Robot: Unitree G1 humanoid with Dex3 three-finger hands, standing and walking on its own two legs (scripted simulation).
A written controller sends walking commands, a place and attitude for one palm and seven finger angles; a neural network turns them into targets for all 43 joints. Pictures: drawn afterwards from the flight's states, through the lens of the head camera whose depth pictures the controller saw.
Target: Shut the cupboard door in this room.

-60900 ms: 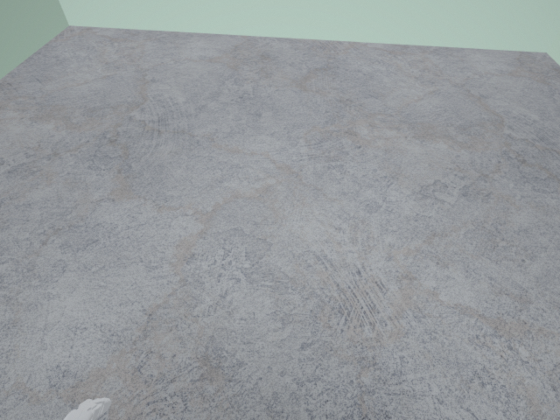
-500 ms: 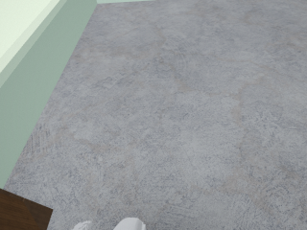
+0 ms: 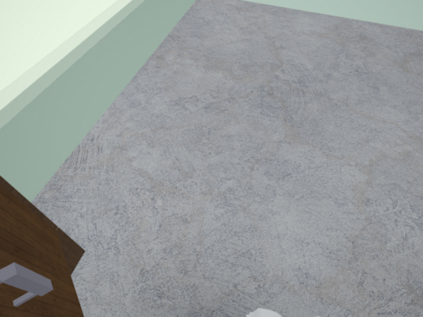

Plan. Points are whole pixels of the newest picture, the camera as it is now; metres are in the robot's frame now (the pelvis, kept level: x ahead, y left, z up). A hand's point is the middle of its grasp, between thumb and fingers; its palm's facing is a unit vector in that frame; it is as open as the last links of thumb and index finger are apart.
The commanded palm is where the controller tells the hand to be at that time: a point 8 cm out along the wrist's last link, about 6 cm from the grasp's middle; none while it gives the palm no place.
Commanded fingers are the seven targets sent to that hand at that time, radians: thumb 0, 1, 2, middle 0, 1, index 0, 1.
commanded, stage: turn or walk to find it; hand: left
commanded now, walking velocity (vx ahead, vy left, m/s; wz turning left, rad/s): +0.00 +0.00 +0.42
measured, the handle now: (16, 288) +0.15 +0.35 -0.03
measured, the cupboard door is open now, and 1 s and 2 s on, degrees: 50 50 50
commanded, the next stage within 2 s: stand and wait in 0.32 s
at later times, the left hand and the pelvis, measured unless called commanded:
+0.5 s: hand out of the picture +0.02 +0.14 -0.15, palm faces +0.26 -0.93 -0.26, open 7.3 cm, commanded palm none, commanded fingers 0.00 0.90 0.90 -0.20 -0.30 -0.20 -0.30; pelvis +0.01 -0.05 +0.00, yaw +13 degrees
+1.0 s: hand out of the picture +0.03 +0.17 -0.16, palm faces +0.42 -0.87 -0.26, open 7.4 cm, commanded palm none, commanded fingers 0.00 0.90 0.90 -0.20 -0.30 -0.20 -0.30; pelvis +0.02 -0.06 -0.01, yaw +23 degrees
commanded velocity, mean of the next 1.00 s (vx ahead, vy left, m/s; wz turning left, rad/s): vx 0.00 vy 0.00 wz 0.38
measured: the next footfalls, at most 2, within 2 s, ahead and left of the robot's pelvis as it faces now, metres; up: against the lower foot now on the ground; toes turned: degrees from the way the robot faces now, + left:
right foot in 0.18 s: +0.06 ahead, -0.13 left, +0.00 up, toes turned -1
left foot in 0.64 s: +0.00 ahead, +0.08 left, +0.00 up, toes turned +18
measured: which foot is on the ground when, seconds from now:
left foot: down 0.00-0.18, up 0.20-0.62, down 0.64-1.00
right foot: up 0.00-0.16, down 0.18-0.64, up 0.66-1.00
